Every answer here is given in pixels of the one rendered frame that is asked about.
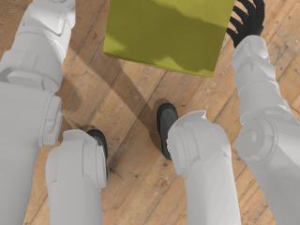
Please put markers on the robot right hand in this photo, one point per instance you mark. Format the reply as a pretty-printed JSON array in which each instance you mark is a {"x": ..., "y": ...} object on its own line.
[{"x": 252, "y": 21}]

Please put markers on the right robot forearm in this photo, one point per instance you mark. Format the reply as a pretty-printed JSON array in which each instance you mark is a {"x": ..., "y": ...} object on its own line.
[{"x": 255, "y": 80}]

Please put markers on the robot right shin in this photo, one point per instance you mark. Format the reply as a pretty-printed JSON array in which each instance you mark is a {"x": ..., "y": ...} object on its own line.
[{"x": 199, "y": 116}]

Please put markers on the left robot forearm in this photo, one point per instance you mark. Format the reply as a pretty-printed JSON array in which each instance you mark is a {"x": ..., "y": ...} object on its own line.
[{"x": 40, "y": 46}]

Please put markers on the robot left upper arm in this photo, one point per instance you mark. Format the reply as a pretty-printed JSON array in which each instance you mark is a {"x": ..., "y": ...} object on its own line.
[{"x": 30, "y": 118}]

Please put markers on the left robot thigh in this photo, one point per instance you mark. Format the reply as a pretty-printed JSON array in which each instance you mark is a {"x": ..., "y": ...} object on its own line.
[{"x": 74, "y": 197}]

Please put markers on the robot right upper arm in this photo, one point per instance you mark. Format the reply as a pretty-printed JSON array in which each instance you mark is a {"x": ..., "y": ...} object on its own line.
[{"x": 271, "y": 150}]

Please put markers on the carton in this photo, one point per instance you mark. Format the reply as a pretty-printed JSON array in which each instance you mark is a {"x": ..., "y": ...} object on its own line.
[{"x": 183, "y": 36}]

